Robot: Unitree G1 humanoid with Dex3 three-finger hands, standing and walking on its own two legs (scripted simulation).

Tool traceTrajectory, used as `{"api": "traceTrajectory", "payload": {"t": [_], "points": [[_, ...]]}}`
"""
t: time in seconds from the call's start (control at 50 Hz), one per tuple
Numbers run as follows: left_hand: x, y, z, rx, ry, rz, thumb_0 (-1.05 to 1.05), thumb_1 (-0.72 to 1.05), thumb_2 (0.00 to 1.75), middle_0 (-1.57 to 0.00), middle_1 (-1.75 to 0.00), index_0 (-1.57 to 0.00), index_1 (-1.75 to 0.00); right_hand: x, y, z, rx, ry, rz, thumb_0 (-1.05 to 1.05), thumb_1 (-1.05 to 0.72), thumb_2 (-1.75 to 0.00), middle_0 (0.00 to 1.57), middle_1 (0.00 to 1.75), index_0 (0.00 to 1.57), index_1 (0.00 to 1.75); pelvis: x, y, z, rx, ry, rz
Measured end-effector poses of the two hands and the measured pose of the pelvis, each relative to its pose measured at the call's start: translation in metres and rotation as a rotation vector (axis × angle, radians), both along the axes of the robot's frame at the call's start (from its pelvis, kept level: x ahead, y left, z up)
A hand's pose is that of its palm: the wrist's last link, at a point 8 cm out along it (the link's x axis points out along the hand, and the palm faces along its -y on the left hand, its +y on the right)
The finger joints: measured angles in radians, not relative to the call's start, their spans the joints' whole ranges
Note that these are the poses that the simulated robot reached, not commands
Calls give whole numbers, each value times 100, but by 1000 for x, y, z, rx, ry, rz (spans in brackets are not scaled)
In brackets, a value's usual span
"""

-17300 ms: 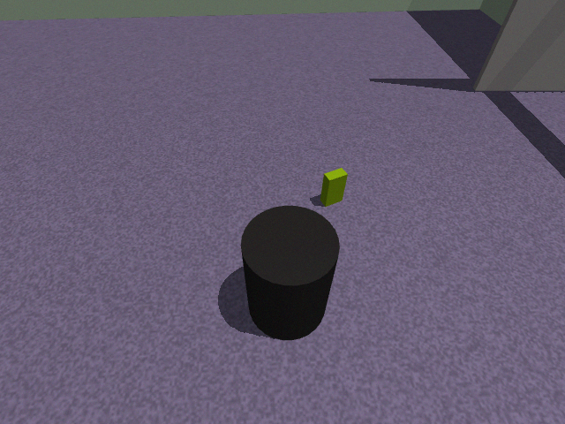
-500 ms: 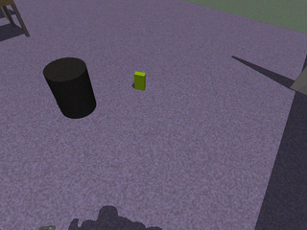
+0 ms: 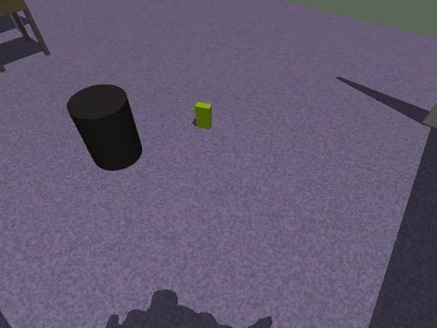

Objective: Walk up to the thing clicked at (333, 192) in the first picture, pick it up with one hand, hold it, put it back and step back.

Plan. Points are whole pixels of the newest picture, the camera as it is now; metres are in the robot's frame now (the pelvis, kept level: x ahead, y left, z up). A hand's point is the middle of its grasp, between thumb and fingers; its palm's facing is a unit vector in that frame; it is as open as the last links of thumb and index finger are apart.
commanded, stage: stand
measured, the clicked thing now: (203, 116) +1.47 +0.16 -0.69
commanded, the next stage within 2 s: none
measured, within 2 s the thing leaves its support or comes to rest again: neither
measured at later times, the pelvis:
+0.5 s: pelvis -0.01 -0.02 +0.00, yaw +0 degrees
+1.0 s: pelvis +0.00 -0.02 +0.00, yaw +0 degrees
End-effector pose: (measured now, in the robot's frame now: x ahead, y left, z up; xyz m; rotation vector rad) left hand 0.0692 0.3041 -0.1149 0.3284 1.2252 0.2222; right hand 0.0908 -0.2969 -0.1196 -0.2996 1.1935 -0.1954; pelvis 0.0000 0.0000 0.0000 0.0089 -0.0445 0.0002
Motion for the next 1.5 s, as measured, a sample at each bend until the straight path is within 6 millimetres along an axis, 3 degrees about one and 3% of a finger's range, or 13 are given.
{"api": "traceTrajectory", "payload": {"t": [0.24, 0.6, 0.8, 1.12, 1.5], "points": [[4, -16, 3, -14, -31, -14, 1, 91, 90, -21, -30, -20, -30, -18, -5, -1, 17, 24, -9, 0, -90, -90, 20, 30, 21, 30, -8, -10, 2, 0, -6, 2], [-12, -22, 3, -8, -1, -2, 1, 91, 90, -21, -30, -20, -30, -46, -19, -5, 11, 80, -22, 0, -90, -90, 20, 30, 21, 30, -12, -20, 2, -1, -1, 2], [-8, -22, 0, -16, 5, -3, 1, 91, 90, -21, -30, -20, -30, -43, -18, -4, 8, 85, -15, 0, -90, -90, 20, 30, 21, 30, -8, -19, 2, -4, 7, 2], [7, -21, 3, -17, -28, -8, 0, 91, 90, -21, -30, -20, -30, -20, -14, -1, 3, 36, 5, 0, -90, -90, 20, 30, 21, 30, -1, -16, 2, -4, 2, 4], [-1, -21, 3, -10, 1, 0, 1, 91, 90, -21, -30, -20, -30, -20, -17, -2, 3, 50, 6, 0, -90, -90, 20, 30, 21, 30, 2, -18, 3, -5, 5, 5]]}}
